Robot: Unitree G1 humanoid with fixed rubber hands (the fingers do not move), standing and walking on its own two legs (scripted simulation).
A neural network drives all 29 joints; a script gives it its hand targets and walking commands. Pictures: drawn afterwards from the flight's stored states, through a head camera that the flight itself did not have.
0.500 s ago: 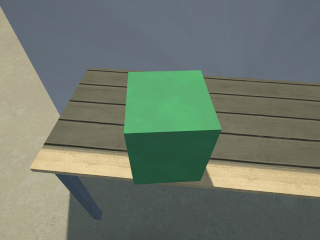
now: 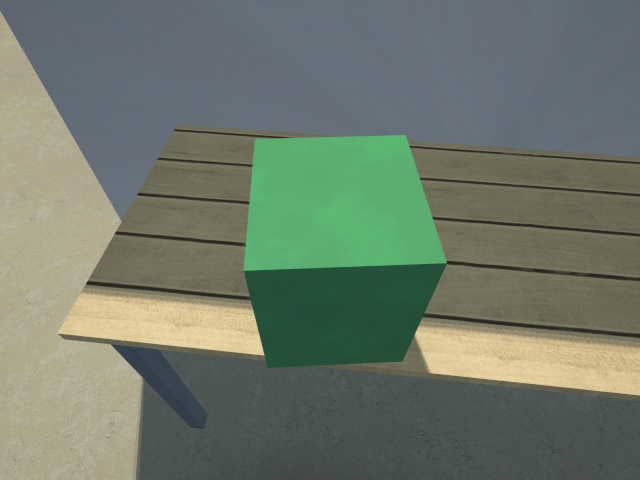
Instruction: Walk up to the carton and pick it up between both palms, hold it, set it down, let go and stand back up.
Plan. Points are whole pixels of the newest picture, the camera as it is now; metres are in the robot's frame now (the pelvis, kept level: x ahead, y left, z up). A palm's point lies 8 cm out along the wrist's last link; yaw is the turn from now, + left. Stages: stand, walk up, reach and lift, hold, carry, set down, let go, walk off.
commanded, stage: stand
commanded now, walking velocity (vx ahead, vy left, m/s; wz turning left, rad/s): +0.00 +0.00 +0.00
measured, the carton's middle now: (333, 257) +0.39 +0.00 +0.04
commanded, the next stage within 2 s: none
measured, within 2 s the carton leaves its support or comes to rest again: neither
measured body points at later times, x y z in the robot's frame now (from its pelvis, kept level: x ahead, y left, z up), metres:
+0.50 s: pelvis +0.00 +0.00 +0.00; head +0.01 +0.00 +0.45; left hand +0.05 +0.26 -0.13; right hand +0.06 -0.26 -0.13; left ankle +0.04 +0.12 -0.73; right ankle -0.03 -0.12 -0.73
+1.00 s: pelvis +0.00 +0.00 +0.00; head +0.01 +0.00 +0.45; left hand +0.03 +0.26 -0.13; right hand +0.04 -0.26 -0.14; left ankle +0.04 +0.12 -0.73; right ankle -0.03 -0.12 -0.73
